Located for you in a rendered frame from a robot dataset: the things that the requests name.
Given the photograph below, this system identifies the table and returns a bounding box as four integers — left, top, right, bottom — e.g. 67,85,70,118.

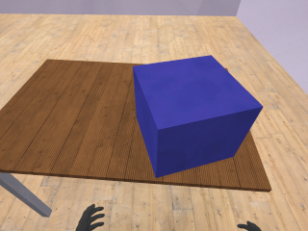
0,59,272,218

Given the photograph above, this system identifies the robot left hand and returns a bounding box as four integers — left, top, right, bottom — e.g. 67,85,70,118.
75,203,105,231

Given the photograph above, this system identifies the robot right hand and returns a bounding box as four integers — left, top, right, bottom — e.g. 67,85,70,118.
237,221,262,231

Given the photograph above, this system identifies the carton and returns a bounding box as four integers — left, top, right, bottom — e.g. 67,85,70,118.
133,55,263,178

